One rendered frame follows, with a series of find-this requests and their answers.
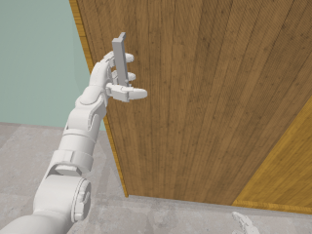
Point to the wardrobe door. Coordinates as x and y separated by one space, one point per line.
285 176
224 81

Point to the robot left hand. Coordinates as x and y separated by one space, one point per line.
102 76

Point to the robot left upper arm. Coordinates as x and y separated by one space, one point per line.
62 200

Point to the handle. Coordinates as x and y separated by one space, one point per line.
120 60

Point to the left robot forearm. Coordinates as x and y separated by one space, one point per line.
74 156

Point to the robot right hand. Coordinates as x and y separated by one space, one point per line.
245 223

